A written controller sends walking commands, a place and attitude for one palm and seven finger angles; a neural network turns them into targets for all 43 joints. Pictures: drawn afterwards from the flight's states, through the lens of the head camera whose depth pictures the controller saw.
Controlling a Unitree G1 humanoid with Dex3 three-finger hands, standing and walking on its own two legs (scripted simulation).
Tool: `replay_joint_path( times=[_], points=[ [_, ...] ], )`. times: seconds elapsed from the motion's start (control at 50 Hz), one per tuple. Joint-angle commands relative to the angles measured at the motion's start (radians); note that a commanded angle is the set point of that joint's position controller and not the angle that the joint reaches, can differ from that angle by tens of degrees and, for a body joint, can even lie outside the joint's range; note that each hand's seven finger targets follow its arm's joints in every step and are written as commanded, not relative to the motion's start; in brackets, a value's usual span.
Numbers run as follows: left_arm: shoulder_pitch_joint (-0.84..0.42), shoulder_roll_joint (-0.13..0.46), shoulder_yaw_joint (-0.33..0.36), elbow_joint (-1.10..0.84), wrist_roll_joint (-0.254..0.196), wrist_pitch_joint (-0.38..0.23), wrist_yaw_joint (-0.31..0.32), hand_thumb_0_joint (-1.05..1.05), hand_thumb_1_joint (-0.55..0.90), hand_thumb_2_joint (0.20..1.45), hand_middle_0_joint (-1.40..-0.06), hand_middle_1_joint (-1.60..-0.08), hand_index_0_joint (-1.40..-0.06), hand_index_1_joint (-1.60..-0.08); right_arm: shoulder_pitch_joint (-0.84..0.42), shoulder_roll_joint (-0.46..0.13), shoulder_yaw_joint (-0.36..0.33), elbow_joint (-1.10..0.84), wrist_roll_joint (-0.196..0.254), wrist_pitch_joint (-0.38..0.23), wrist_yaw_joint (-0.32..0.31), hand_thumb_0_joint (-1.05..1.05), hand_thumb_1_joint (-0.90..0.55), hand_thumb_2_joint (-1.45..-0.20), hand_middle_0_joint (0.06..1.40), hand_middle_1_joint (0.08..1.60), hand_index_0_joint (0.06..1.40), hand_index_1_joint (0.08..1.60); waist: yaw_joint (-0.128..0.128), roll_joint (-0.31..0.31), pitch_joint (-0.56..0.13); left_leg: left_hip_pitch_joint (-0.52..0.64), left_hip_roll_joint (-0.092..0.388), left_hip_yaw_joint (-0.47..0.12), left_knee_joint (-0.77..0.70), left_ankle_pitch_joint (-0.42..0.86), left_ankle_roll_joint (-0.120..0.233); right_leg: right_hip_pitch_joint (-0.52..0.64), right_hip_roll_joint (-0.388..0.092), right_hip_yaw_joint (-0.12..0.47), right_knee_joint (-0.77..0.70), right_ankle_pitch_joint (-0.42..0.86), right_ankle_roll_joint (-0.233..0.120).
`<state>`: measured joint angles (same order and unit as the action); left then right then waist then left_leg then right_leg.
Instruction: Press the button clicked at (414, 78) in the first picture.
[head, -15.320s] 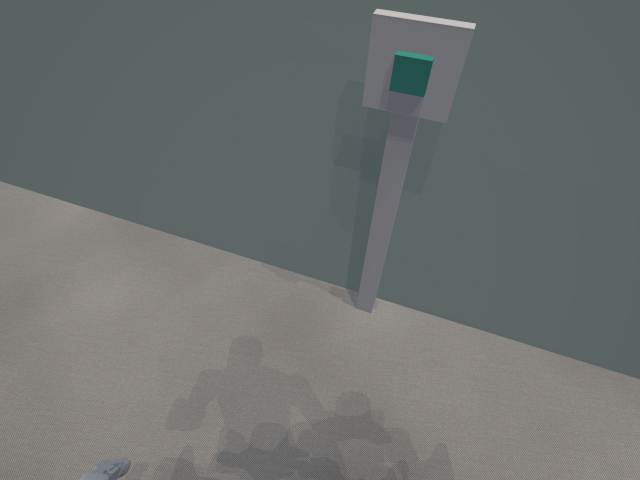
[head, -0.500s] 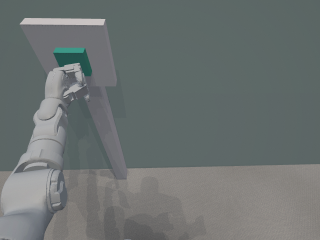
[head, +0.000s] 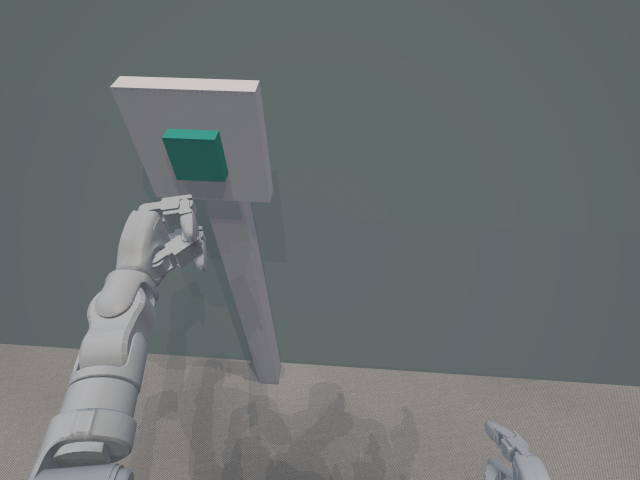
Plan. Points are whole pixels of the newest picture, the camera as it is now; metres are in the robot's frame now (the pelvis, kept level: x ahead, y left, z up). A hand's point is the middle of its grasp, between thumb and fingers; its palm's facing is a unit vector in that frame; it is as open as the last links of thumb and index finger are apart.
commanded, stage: pull the fist back off the button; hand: left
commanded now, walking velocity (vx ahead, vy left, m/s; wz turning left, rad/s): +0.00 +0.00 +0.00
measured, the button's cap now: (197, 154) +0.50 +0.20 +0.16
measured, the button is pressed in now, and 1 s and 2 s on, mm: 0 0 0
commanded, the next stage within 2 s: draw the hand back to the body in 0.06 s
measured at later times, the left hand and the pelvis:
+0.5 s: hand (167, 273) +0.30 +0.19 +0.14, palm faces +0.01 -1.00 -0.03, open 3.1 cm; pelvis -0.01 -0.01 +0.01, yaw +0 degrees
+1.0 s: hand (94, 342) +0.21 +0.22 +0.15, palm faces +0.32 -0.91 -0.28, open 3.1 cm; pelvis -0.02 +0.00 +0.02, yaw +0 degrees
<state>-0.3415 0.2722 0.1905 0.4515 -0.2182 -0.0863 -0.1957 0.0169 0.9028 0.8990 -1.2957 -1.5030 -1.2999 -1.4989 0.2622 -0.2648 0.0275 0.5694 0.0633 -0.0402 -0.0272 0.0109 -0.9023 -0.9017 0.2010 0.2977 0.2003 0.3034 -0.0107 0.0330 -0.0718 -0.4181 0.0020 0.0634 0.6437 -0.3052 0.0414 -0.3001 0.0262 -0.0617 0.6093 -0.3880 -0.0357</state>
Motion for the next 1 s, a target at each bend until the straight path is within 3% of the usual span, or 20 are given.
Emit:
replay_joint_path(
  times=[0.0, 0.14, 0.16, 0.24, 0.26, 0.36, 0.4, 0.5, 0.56, 0.6, 0.62, 0.64, 0.66, 0.68, 0.7, 0.72, 0.76, 0.82, 0.92, 0.98],
  points=[
    [-0.398, 0.155, 0.025, -0.299, -0.021, -0.044, 0.012, 0.0, 0.9, 0.9, -1.3, -1.5, -1.3, -1.5, -0.044, -0.13, -0.041, -0.119, 0.0, -0.039, -0.018, 0.0, -0.9, -0.9, 0.2, 0.3, 0.2, 0.3, -0.028, 0.003, -0.246, 0.318, 0.007, -0.096, -0.044, 0.381, 0.003, -0.057, 0.006, 0.029, -0.064, 0.47, 0.015],
    [-0.484, 0.164, 0.019, -0.202, -0.021, -0.011, 0.012, 0.0, 0.9, 0.9, -1.3, -1.5, -1.3, -1.5, -0.058, -0.133, -0.03, -0.09, 0.0, -0.031, -0.039, 0.0, -0.9, -0.9, 0.2, 0.3, 0.2, 0.3, -0.047, -0.011, -0.206, 0.282, -0.005, -0.103, -0.058, 0.253, 0.002, -0.082, 0.001, 0.034, -0.095, 0.367, 0.015],
    [-0.427, 0.208, 0.064, -0.183, -0.022, -0.01, 0.013, 0.0, 0.9, 0.9, -1.3, -1.5, -1.3, -1.5, -0.056, -0.137, -0.031, -0.093, -0.003, -0.028, -0.04, 0.0, -0.9, -0.9, 0.2, 0.3, 0.2, 0.3, -0.029, -0.042, -0.22, 0.266, -0.007, -0.1, -0.055, 0.245, 0.006, -0.055, 0.001, 0.041, -0.098, 0.364, 0.016],
    [-0.313, 0.223, 0.093, -0.273, -0.036, -0.016, -0.006, 0.0, 0.9, 0.9, -1.3, -1.5, -1.3, -1.5, -0.089, -0.123, -0.025, -0.133, -0.002, -0.036, -0.034, 0.0, -0.9, -0.9, 0.2, 0.3, 0.2, 0.3, 0.023, 0.022, -0.307, 0.298, -0.013, -0.088, -0.068, 0.32, 0.003, 0.043, -0.01, 0.046, -0.086, 0.467, 0.01],
    [-0.264, 0.253, 0.127, -0.281, -0.042, -0.02, -0.01, 0.0, 0.9, 0.9, -1.3, -1.5, -1.3, -1.5, -0.089, -0.126, -0.026, -0.137, -0.005, -0.037, -0.03, 0.0, -0.9, -0.9, 0.2, 0.3, 0.2, 0.3, 0.035, -0.021, -0.323, 0.28, -0.012, -0.087, -0.068, 0.335, 0.005, 0.08, -0.01, 0.049, -0.081, 0.497, 0.014],
    [-0.122, 0.232, 0.131, -0.365, -0.072, 0.002, -0.037, 0.0, 0.9, 0.9, -1.3, -1.5, -1.3, -1.5, -0.128, -0.12, -0.025, -0.161, 0.007, -0.047, -0.028, 0.0, -0.9, -0.9, 0.2, 0.3, 0.2, 0.3, 0.04, -0.071, -0.197, 0.239, -0.008, -0.066, -0.098, 0.28, 0.012, 0.071, -0.01, 0.056, -0.112, 0.493, 0.034],
    [-0.08, 0.235, 0.136, -0.422, -0.079, 0.024, -0.047, 0.0, 0.9, 0.9, -1.3, -1.5, -1.3, -1.5, -0.144, -0.12, -0.024, -0.17, 0.012, -0.053, -0.031, 0.0, -0.9, -0.9, 0.2, 0.3, 0.2, 0.3, 0.044, -0.05, -0.171, 0.24, -0.009, -0.062, -0.112, 0.253, 0.011, 0.063, -0.012, 0.059, -0.125, 0.466, 0.036],
    [-0.085, 0.238, 0.134, -0.545, -0.091, 0.065, -0.058, 0.0, 0.9, 0.9, -1.3, -1.5, -1.3, -1.5, -0.165, -0.118, -0.022, -0.17, 0.015, -0.07, -0.048, 0.0, -0.9, -0.9, 0.2, 0.3, 0.2, 0.3, 0.027, 0.001, -0.147, 0.272, -0.012, -0.066, -0.12, 0.203, 0.013, 0.031, -0.013, 0.075, -0.162, 0.374, 0.047],
    [-0.047, 0.231, 0.131, -0.584, -0.103, 0.07, -0.062, 0.0, 0.9, 0.9, -1.3, -1.5, -1.3, -1.5, -0.17, -0.117, -0.015, -0.165, 0.012, -0.087, -0.056, 0.0, -0.9, -0.9, 0.2, 0.3, 0.2, 0.3, 0.02, -0.02, -0.123, 0.28, -0.009, -0.076, -0.122, 0.174, 0.013, 0.012, -0.009, 0.076, -0.181, 0.314, 0.052],
    [-0.028, 0.22, 0.123, -0.618, -0.106, 0.068, -0.067, 0.0, 0.9, 0.9, -1.3, -1.5, -1.3, -1.5, -0.18, -0.11, -0.012, -0.164, 0.013, -0.099, -0.061, 0.0, -0.9, -0.9, 0.2, 0.3, 0.2, 0.3, 0.024, 0.023, -0.121, 0.291, -0.011, -0.081, -0.133, 0.155, 0.01, 0.012, -0.011, 0.076, -0.191, 0.281, 0.045],
    [-0.009, 0.231, 0.136, -0.629, -0.108, 0.067, -0.069, 0.0, 0.9, 0.9, -1.3, -1.5, -1.3, -1.5, -0.18, -0.111, -0.014, -0.162, 0.013, -0.105, -0.064, 0.0, -0.9, -0.9, 0.2, 0.3, 0.2, 0.3, 0.025, -0.002, -0.126, 0.299, -0.011, -0.083, -0.138, 0.158, 0.01, 0.019, -0.009, 0.072, -0.194, 0.279, 0.044],
    [0.018, 0.216, 0.122, -0.651, -0.108, 0.071, -0.074, 0.0, 0.9, 0.9, -1.3, -1.5, -1.3, -1.5, -0.186, -0.109, -0.012, -0.165, 0.013, -0.11, -0.065, 0.0, -0.9, -0.9, 0.2, 0.3, 0.2, 0.3, 0.031, 0.037, -0.128, 0.307, -0.011, -0.083, -0.141, 0.158, 0.008, 0.017, -0.008, 0.067, -0.193, 0.272, 0.039],
    [0.045, 0.29, 0.119, -0.747, 0.019, 0.014, 0.07, 0.0, 0.9, 0.9, -1.3, -1.5, -1.3, -1.5, -0.206, -0.096, -0.014, -0.148, -0.017, -0.119, -0.061, 0.0, -0.9, -0.9, 0.2, 0.3, 0.2, 0.3, 0.049, 0.015, -0.039, 0.312, -0.009, -0.079, -0.173, 0.14, 0.005, -0.026, -0.027, 0.095, -0.286, 0.217, 0.022],
    [0.144, 0.197, 0.064, -0.706, 0.037, 0.0, 0.134, 0.0, 0.9, 0.9, -1.3, -1.5, -1.3, -1.5, -0.218, -0.09, -0.007, -0.131, -0.025, -0.12, -0.062, 0.0, -0.9, -0.9, 0.2, 0.3, 0.2, 0.3, 0.036, 0.023, 0.023, 0.32, -0.005, -0.082, -0.194, 0.111, 0.002, -0.031, -0.031, 0.088, -0.305, 0.173, 0.021],
    [0.224, 0.168, 0.048, -0.703, 0.043, -0.001, 0.164, 0.0, 0.9, 0.9, -1.3, -1.5, -1.3, -1.5, -0.211, -0.088, -0.008, -0.13, -0.025, -0.117, -0.06, 0.0, -0.9, -0.9, 0.2, 0.3, 0.2, 0.3, 0.038, -0.027, 0.034, 0.316, 0.002, -0.088, -0.205, 0.095, 0.002, -0.019, -0.033, 0.079, -0.301, 0.156, 0.025],
    [0.263, 0.182, 0.06, -0.72, 0.061, -0.006, 0.19, 0.0, 0.9, 0.9, -1.3, -1.5, -1.3, -1.5, -0.21, -0.09, -0.009, -0.124, -0.028, -0.109, -0.058, 0.0, -0.9, -0.9, 0.2, 0.3, 0.2, 0.3, 0.042, -0.02, 0.02, 0.327, 0.005, -0.086, -0.216, 0.101, 0.002, 0.007, -0.032, 0.082, -0.31, 0.16, 0.024],
    [0.307, 0.198, 0.07, -0.748, 0.078, -0.023, 0.225, 0.0, 0.9, 0.9, -1.3, -1.5, -1.3, -1.5, -0.21, -0.091, -0.013, -0.112, -0.035, -0.095, -0.056, 0.0, -0.9, -0.9, 0.2, 0.3, 0.2, 0.3, 0.046, -0.053, 0.009, 0.342, 0.006, -0.073, -0.233, 0.127, 0.006, 0.056, -0.032, 0.087, -0.332, 0.183, 0.028],
    [0.306, 0.214, 0.085, -0.855, 0.103, -0.048, 0.261, 0.0, 0.9, 0.9, -1.3, -1.5, -1.3, -1.5, -0.224, -0.081, -0.012, -0.116, -0.043, -0.081, -0.057, 0.0, -0.9, -0.9, 0.2, 0.3, 0.2, 0.3, 0.047, 0.027, -0.045, 0.402, 0.007, -0.066, -0.263, 0.164, 0.003, 0.112, -0.033, 0.085, -0.337, 0.22, 0.021],
    [0.377, 0.207, 0.089, -0.944, 0.128, -0.066, 0.294, 0.0, 0.9, 0.9, -1.3, -1.5, -1.3, -1.5, -0.237, -0.072, -0.011, -0.104, -0.054, -0.075, -0.055, 0.0, -0.9, -0.9, 0.2, 0.3, 0.2, 0.3, 0.05, 0.073, -0.035, 0.447, 0.01, -0.072, -0.289, 0.216, -0.004, 0.151, -0.026, 0.071, -0.352, 0.261, 0.011],
    [0.472, 0.189, 0.084, -0.953, 0.131, -0.065, 0.298, 0.0, 0.9, 0.9, -1.3, -1.5, -1.3, -1.5, -0.24, -0.073, -0.014, -0.101, -0.059, -0.073, -0.05, 0.0, -0.9, -0.9, 0.2, 0.3, 0.2, 0.3, 0.053, 0.025, -0.005, 0.447, 0.015, -0.076, -0.298, 0.23, -0.003, 0.156, -0.023, 0.067, -0.362, 0.267, 0.012]
  ],
)
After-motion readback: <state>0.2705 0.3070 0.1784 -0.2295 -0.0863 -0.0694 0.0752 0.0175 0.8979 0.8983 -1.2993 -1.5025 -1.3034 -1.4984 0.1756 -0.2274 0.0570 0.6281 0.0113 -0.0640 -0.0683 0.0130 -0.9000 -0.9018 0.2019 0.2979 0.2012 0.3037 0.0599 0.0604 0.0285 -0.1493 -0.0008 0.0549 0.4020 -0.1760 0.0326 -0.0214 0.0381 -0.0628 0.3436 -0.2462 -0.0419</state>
